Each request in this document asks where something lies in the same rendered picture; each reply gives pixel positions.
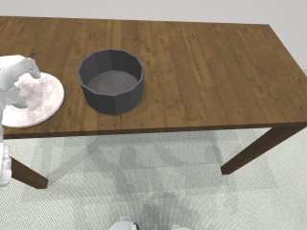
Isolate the knob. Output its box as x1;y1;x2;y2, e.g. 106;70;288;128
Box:
16;84;35;101

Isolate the table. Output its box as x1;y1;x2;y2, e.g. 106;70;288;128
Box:
0;15;307;190

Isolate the robot left shin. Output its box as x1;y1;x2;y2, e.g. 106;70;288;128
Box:
119;217;132;223

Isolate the robot left thigh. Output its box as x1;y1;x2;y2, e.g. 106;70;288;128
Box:
109;220;137;230

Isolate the robot left forearm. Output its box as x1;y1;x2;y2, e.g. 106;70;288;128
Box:
0;65;14;143

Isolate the lid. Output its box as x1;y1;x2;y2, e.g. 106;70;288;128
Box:
1;72;64;128

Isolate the robot left hand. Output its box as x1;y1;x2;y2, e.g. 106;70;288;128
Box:
0;55;41;109

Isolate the robot left upper arm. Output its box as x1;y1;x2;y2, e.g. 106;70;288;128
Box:
0;142;12;188

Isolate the pot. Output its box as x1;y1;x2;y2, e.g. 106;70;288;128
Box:
76;48;145;115

